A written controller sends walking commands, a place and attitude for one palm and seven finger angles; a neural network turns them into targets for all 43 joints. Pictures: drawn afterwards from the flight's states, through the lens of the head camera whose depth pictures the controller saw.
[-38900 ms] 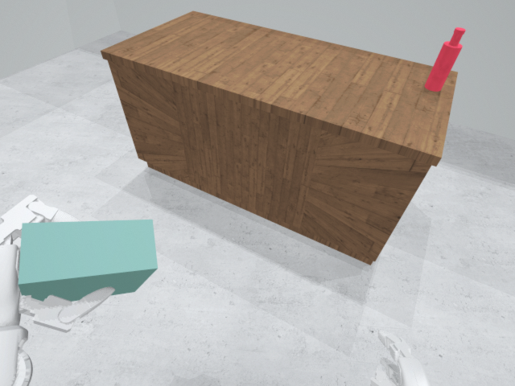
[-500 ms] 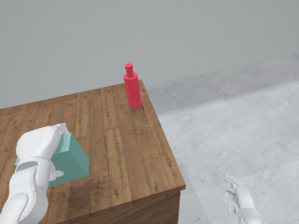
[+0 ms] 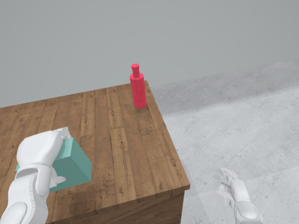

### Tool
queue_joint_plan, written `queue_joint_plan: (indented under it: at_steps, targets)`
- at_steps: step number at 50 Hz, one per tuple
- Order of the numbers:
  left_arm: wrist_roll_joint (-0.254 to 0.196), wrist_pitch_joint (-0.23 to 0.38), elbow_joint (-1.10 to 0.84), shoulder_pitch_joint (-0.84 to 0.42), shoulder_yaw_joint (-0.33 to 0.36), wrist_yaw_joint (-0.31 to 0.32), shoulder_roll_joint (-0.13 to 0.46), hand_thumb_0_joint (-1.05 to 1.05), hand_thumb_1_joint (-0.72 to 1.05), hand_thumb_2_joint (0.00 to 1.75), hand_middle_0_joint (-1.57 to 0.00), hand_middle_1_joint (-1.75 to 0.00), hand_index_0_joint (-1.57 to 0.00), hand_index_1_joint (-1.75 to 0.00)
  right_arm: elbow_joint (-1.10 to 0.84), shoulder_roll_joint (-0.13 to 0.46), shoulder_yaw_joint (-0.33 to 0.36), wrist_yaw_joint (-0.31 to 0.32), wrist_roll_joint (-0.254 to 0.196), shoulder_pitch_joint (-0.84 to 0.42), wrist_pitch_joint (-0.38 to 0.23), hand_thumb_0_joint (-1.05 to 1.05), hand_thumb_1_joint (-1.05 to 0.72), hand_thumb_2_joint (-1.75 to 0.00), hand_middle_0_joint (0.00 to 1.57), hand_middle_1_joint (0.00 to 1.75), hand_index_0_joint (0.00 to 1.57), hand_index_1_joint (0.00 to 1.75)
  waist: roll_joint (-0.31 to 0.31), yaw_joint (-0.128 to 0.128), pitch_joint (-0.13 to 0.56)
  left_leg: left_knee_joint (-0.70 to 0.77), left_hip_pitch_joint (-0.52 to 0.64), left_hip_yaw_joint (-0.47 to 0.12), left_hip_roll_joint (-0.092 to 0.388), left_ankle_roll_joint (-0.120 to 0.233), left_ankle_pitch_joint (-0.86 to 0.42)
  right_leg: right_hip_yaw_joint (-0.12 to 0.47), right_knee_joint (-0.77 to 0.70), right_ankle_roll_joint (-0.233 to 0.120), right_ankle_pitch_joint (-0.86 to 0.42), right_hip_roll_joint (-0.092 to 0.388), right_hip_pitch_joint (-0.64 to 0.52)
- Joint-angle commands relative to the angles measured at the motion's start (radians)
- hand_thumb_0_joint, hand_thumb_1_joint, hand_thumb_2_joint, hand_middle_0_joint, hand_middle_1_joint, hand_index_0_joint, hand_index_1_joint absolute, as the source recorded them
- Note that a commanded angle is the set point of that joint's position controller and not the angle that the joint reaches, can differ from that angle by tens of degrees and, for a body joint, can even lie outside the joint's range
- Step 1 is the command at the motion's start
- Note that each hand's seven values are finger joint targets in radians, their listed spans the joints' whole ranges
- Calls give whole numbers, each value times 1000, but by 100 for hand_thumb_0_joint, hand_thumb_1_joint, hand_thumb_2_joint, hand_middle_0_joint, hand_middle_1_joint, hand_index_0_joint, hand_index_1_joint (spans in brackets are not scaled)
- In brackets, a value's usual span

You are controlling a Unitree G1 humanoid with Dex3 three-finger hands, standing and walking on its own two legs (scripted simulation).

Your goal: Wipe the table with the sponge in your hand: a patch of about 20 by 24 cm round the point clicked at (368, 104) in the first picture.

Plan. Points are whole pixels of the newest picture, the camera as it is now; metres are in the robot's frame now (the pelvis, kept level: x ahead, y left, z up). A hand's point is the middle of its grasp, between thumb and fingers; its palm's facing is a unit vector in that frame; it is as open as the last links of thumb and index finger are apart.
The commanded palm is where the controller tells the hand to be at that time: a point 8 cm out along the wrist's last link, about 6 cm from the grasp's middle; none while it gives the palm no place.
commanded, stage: bring the sponge back beside the body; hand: left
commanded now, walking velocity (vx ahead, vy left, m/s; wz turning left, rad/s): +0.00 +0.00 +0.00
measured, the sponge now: (62, 170) +0.21 +0.28 +0.06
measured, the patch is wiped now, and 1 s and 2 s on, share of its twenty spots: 1.00 1.00 1.00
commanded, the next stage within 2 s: step back with the hand held close in 0.76 s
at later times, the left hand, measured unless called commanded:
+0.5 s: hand (50, 169) +0.18 +0.28 +0.11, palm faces +0.06 -0.10 -0.99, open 10.1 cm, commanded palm +0.15 +0.27 +0.18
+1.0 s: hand (63, 159) +0.20 +0.25 +0.12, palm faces +0.25 -0.71 -0.65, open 10.1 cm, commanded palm +0.15 +0.27 +0.18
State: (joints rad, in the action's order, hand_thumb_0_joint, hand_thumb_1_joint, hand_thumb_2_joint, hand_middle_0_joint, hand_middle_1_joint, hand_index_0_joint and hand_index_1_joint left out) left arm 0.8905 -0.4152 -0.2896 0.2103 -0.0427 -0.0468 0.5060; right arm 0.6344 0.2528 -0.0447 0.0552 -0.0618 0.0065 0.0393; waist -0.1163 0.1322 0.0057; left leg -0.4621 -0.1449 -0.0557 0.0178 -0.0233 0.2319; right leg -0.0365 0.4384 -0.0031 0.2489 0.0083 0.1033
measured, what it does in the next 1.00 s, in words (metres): stands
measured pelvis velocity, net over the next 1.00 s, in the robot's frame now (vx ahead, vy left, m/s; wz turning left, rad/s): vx -0.01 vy -0.01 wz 0.00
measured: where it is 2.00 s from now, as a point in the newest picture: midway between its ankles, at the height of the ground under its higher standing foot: outside the picture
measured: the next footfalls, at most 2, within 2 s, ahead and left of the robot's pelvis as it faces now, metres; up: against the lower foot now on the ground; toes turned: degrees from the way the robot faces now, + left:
right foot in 1.92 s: -0.10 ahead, -0.10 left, +0.00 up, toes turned +1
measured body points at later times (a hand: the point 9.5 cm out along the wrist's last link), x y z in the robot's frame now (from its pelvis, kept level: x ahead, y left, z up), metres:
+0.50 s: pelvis -0.01 +0.00 +0.00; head -0.04 -0.04 +0.45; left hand +0.17 +0.28 +0.16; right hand +0.25 -0.19 -0.06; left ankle +0.02 +0.14 -0.74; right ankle +0.00 -0.12 -0.74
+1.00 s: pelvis -0.01 -0.01 -0.01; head -0.01 -0.03 +0.44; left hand +0.19 +0.29 +0.16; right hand +0.24 -0.20 -0.06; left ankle +0.02 +0.13 -0.74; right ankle +0.00 -0.12 -0.74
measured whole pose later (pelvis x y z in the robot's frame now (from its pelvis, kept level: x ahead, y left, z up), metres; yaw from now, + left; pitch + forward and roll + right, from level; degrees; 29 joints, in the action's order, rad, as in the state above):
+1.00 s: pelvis -0.01 -0.01 -0.01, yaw +0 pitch -2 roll -1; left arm 0.15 -0.16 -0.37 0.33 0.22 0.02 0.46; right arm 0.49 0.24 -0.06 0.06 -0.04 0.09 0.01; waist -0.08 0.09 -0.02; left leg -0.55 -0.26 -0.08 0.03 0.01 0.26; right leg -0.05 0.49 -0.01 0.25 -0.01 0.20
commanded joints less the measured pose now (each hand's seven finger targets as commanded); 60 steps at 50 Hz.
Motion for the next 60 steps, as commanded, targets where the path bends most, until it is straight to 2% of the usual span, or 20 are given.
queue_joint_plan:
  at_steps: [1, 4, 5, 11, 18, 25, 27, 43, 44, 45, 46, 47, 48, 49, 50, 51, 54, 55, 56, 60]
  targets:
    - [38, 7, -251, -201, 155, 45, 220, 0, 10, 130, -120, -160, -120, -160, -192, 94, 32, 3, 5, -251, -59, 0, -90, -90, 20, 30, 20, 30, 16, 3, 165, 73, 28, 2, -35, 56, -175, 17, -70, -54, -100, -29, -16]
    - [31, 0, -233, -160, 176, 45, 233, 0, 10, 130, -120, -160, -120, -160, -186, 100, 34, -2, 8, -245, -50, 0, -90, -90, 20, 30, 20, 30, 46, 8, 146, 68, 24, 0, -33, 56, -181, 18, -79, -53, -114, -29, -6]
    - [35, -7, -249, -154, 194, 43, 252, 0, 10, 130, -120, -160, -120, -160, -192, 103, 32, -1, 7, -263, -51, 0, -90, -90, 20, 30, 20, 30, 16, 10, 134, 74, 20, -5, -33, 56, -168, 43, -83, -62, -102, -39, -4]
    - [17, -3, -283, -144, 156, 38, 207, 0, 10, 130, -120, -160, -120, -160, -200, 93, 31, -4, 1, -255, -54, 0, -90, -90, 20, 30, 20, 30, 9, -3, 124, 64, 16, 4, -34, 57, -150, 29, -81, -51, -78, -30, 12]
    - [18, 30, -307, -88, 176, 39, 228, 0, 10, 130, -120, -160, -120, -160, -197, 95, 36, 4, 8, -232, -65, 0, -90, -90, 20, 30, 20, 30, 39, -2, 130, 53, 29, 3, -34, 60, -152, 29, -87, -47, -78, -28, 17]
    - [30, 24, -299, -126, 205, 61, 252, 0, 10, 130, -120, -160, -120, -160, -194, 97, 35, 9, 6, -249, -70, 0, -90, -90, 20, 30, 20, 30, -22, 5, 94, 71, 17, -7, -36, 55, -116, 53, -96, -63, -46, -43, 26]
    - [19, 25, -260, -107, 193, 64, 234, 0, 10, 130, -120, -160, -120, -160, -190, 95, 38, 8, 6, -229, -74, 0, -90, -90, 20, 30, 20, 30, 35, 6, 97, 64, 8, 0, -36, 55, -116, 28, -93, -51, -35, -33, 29]
    - [22, 27, -286, -94, 199, 56, 242, 0, 10, 130, -120, -160, -120, -160, -188, 95, 37, 4, 8, -228, -75, 0, -90, -90, 20, 30, 20, 30, 42, 3, 117, 52, 15, 5, -35, 55, -140, 38, -87, -49, -63, -28, 25]
    - [30, 14, -152, -74, 203, 58, 239, 0, 10, 130, -120, -160, -120, -160, -170, 105, 37, 10, 10, -210, -65, 0, -90, -90, 20, 30, 20, 30, 76, -2, 66, 52, -5, 11, -35, 54, -120, 35, -97, -49, -44, -32, 53]
    - [-834, 245, -407, -370, 420, 104, 110, 0, 10, 130, -120, -160, -120, -160, -397, 64, 23, 8, 9, -56, -73, 0, -90, -90, 20, 30, 20, 30, 133, -114, -197, 0, -37, -25, -31, 66, 95, 150, -184, -43, -28, -7, 293]
    - [-867, 324, -250, -114, 465, 124, 195, 0, 10, 130, -120, -160, -120, -160, -307, 71, 7, 17, 38, -18, -83, 0, -90, -90, 20, 30, 20, 30, 290, -79, -77, -54, -44, -20, -25, 72, 98, 139, -165, -51, -33, 31, 291]
    - [-871, 352, -207, -12, 391, 116, 107, 0, 10, 130, -120, -160, -120, -160, -284, 55, 4, 11, 44, -24, -79, 0, -90, -90, 20, 30, 20, 30, 298, -89, -63, -79, -56, -13, -40, 72, 82, 111, -142, -59, -55, 40, 291]
    - [-919, 378, -283, 0, 465, 132, 135, 0, 10, 130, -120, -160, -120, -160, -292, 66, 33, 15, 26, 42, -69, 0, -90, -90, 20, 30, 20, 30, 347, -90, 19, -131, -41, -10, -23, 59, 55, 111, -130, -51, -110, 106, 249]
    - [-937, 403, -344, 25, 440, 136, 102, 0, 10, 130, -120, -160, -120, -160, -284, 67, 31, 19, 28, 53, -69, 0, -90, -90, 20, 30, 20, 30, 303, -102, 94, -163, -35, -2, -10, 57, 19, 102, -96, -50, -178, 146, 215]
    - [-943, 429, -424, 44, 484, 152, 141, 0, 10, 130, -120, -160, -120, -160, -283, 81, 35, 24, 34, 62, -74, 0, -90, -90, 20, 30, 20, 30, 196, -102, 153, -140, -14, -12, 5, 56, -26, 108, -52, -54, -238, 155, 184]
    - [-956, 451, -488, 93, 461, 160, 94, 0, 10, 130, -120, -160, -120, -160, -288, 82, 39, 30, 33, 58, -74, 0, -90, -90, 20, 30, 20, 30, 94, -109, 206, -117, -12, -22, 29, 60, -90, 77, 10, -49, -282, 161, 150]
    - [-963, 483, -624, 243, 509, 188, 101, 0, 10, 130, -120, -160, -120, -160, -298, 109, 59, 29, 42, 64, -72, 0, -90, -90, 20, 30, 20, 30, -128, -98, 266, -94, -87, -86, 73, 74, -335, 36, 107, -25, -328, 105, 87]
    - [-963, 486, -624, 279, 556, 197, 142, 0, 10, 130, -120, -160, -120, -160, -281, 111, 64, 27, 44, 70, -69, 0, -90, -90, 20, 30, 20, 30, -136, -97, 245, -90, -117, -99, 79, 74, -344, 30, 112, -23, -287, 95, 91]
    - [-964, 493, -638, 299, 528, 197, 93, 0, 10, 130, -120, -160, -120, -160, -283, 99, 62, 23, 42, 77, -66, 0, -90, -90, 20, 30, 20, 30, -99, -103, 238, -99, -147, -112, 83, 73, -355, 24, 115, -23, -276, 92, 90]
    - [-974, 500, -523, 325, 568, 212, 106, 0, 10, 130, -120, -160, -120, -160, -249, 102, 86, 33, 33, 87, -56, 0, -90, -90, 20, 30, 20, 30, 63, -125, 205, -152, -186, -108, 78, 51, -274, 48, 101, -43, -306, 135, 149]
